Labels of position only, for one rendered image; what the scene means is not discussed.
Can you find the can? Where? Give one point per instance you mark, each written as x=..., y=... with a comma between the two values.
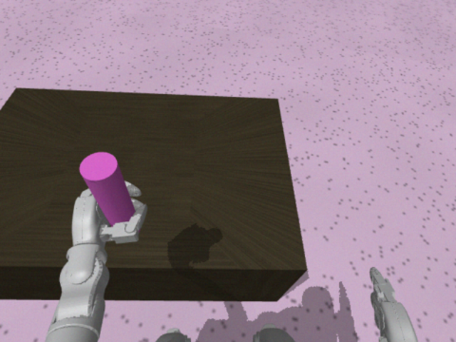
x=103, y=177

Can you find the left robot hand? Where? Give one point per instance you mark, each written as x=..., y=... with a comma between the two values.
x=89, y=224

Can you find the right robot hand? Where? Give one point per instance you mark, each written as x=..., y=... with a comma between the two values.
x=390, y=316

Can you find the left robot arm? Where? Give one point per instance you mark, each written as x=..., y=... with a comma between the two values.
x=79, y=314

